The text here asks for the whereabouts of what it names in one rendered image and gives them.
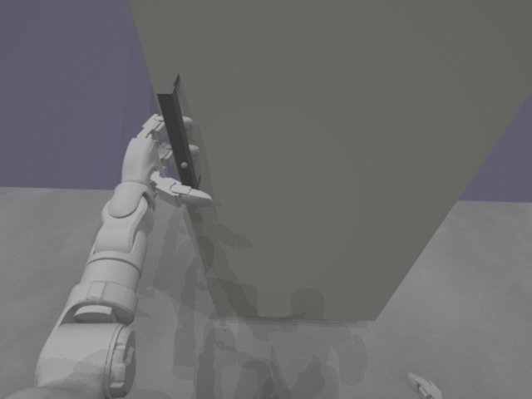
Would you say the robot left forearm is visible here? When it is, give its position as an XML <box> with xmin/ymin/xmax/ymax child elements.
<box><xmin>35</xmin><ymin>182</ymin><xmax>155</xmax><ymax>387</ymax></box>

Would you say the robot left upper arm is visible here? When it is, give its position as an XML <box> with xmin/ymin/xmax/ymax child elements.
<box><xmin>5</xmin><ymin>323</ymin><xmax>136</xmax><ymax>399</ymax></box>

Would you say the handle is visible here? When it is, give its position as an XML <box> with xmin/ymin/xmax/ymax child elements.
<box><xmin>156</xmin><ymin>73</ymin><xmax>201</xmax><ymax>190</ymax></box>

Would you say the fridge door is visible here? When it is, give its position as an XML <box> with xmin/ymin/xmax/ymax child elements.
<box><xmin>129</xmin><ymin>0</ymin><xmax>532</xmax><ymax>321</ymax></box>

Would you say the right robot hand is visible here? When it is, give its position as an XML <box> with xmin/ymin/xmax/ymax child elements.
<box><xmin>406</xmin><ymin>373</ymin><xmax>442</xmax><ymax>399</ymax></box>

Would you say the left robot hand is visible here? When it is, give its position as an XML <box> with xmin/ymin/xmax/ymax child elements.
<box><xmin>121</xmin><ymin>114</ymin><xmax>213</xmax><ymax>208</ymax></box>

